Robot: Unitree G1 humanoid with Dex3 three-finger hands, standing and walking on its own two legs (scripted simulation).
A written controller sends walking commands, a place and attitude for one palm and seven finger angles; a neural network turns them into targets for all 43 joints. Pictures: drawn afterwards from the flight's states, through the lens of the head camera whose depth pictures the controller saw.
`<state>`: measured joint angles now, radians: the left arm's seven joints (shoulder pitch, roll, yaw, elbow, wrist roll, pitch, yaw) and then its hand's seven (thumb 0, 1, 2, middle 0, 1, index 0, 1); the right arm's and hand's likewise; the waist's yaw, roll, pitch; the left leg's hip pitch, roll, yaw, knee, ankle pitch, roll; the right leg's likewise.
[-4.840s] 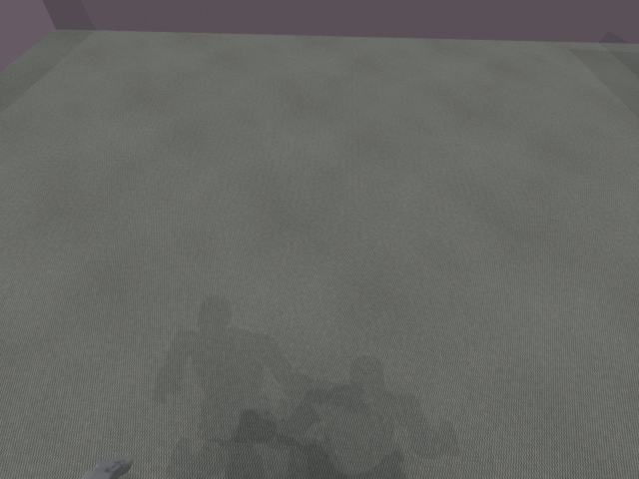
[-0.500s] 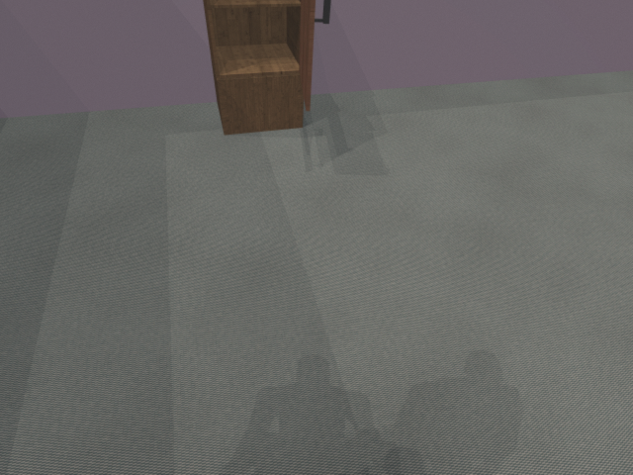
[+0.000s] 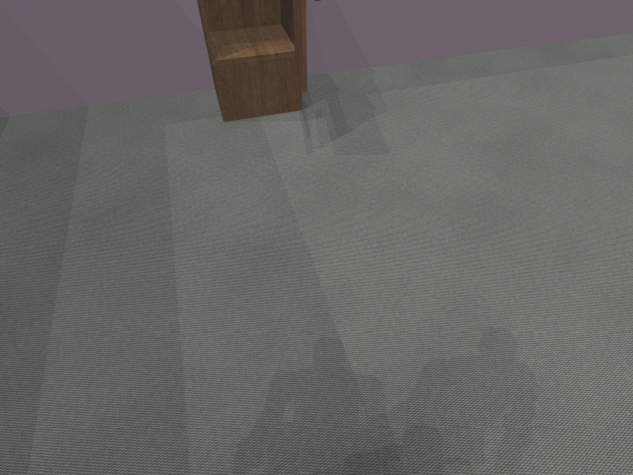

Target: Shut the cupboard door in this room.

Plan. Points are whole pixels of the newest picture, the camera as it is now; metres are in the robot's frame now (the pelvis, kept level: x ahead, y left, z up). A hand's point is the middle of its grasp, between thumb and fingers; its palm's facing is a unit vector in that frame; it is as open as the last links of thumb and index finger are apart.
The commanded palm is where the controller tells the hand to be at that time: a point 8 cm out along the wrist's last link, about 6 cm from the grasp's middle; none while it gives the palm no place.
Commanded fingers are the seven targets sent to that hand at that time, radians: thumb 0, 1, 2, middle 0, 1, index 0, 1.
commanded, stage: turn or walk to find it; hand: left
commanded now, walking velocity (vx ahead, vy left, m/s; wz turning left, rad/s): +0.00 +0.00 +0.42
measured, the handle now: out of the picture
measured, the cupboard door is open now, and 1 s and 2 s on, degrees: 80 80 80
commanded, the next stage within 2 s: stand and wait in 1.58 s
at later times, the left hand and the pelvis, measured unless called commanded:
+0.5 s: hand out of the picture +0.08 +0.21 -0.15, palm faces +0.21 -0.95 -0.24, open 7.4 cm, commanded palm none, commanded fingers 0.00 0.90 0.90 -0.20 -0.30 -0.20 -0.30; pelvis +0.00 -0.01 +0.00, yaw +12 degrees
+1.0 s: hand out of the picture -0.08 +0.12 -0.15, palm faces +0.45 -0.84 -0.29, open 7.4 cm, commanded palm none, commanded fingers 0.00 0.90 0.90 -0.20 -0.30 -0.20 -0.30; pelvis +0.00 -0.06 +0.00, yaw +26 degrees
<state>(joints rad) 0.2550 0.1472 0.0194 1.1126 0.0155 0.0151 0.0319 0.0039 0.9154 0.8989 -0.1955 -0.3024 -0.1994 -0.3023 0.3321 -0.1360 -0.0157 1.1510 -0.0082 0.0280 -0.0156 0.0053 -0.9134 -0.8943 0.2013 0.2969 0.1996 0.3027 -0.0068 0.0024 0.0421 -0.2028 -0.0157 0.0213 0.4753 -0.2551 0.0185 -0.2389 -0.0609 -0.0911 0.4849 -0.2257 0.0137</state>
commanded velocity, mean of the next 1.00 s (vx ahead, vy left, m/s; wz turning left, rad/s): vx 0.00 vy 0.00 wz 0.42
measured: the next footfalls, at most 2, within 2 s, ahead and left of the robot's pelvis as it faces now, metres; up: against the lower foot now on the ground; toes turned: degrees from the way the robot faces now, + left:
right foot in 0.62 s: +0.04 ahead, -0.13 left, +0.00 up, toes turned +14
left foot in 1.16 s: -0.05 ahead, +0.07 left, +0.00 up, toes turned +34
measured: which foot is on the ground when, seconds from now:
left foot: down 0.00-0.62, up 0.64-1.00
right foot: down 0.00-0.24, up 0.26-0.60, down 0.62-1.00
